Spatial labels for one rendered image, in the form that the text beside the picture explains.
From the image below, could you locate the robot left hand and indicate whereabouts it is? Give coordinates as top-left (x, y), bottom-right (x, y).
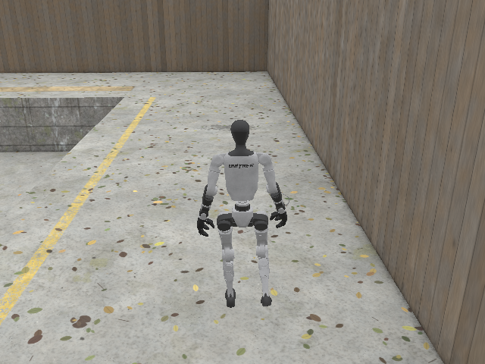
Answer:
top-left (197, 218), bottom-right (214, 237)

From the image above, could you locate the right robot forearm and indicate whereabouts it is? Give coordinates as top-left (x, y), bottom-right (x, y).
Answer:
top-left (271, 182), bottom-right (286, 214)

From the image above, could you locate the robot left foot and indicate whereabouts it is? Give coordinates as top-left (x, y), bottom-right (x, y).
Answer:
top-left (225, 289), bottom-right (236, 308)

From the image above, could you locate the right robot upper arm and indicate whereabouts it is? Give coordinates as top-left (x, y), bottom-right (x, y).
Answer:
top-left (257, 152), bottom-right (278, 194)

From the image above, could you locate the robot right hand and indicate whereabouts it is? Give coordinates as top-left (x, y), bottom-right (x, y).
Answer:
top-left (270, 212), bottom-right (287, 228)

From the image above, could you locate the left robot upper arm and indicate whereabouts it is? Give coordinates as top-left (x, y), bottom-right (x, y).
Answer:
top-left (206, 153), bottom-right (225, 196)

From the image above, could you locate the robot right thigh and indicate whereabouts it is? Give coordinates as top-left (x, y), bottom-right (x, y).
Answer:
top-left (253, 211), bottom-right (268, 258)

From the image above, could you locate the left robot forearm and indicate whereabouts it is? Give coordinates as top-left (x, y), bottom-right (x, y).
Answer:
top-left (199, 185), bottom-right (214, 220)

